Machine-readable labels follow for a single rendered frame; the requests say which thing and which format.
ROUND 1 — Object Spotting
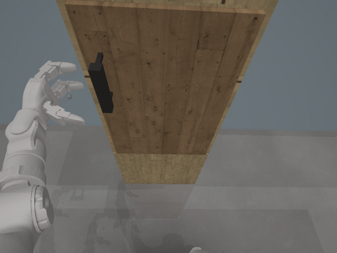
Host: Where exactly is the left robot forearm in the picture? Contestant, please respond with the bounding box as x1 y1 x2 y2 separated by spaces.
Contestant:
0 109 48 192

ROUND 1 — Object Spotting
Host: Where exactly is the cupboard door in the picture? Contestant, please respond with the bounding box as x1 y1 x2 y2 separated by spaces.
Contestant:
64 0 266 155

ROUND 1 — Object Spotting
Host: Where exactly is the left robot upper arm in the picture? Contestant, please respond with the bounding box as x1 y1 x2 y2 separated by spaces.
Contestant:
0 185 54 253

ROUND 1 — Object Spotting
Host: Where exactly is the handle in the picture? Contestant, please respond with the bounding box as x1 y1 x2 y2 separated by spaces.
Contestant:
88 53 114 113

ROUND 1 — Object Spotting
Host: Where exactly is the left robot hand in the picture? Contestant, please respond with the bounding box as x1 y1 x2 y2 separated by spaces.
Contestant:
22 61 85 126

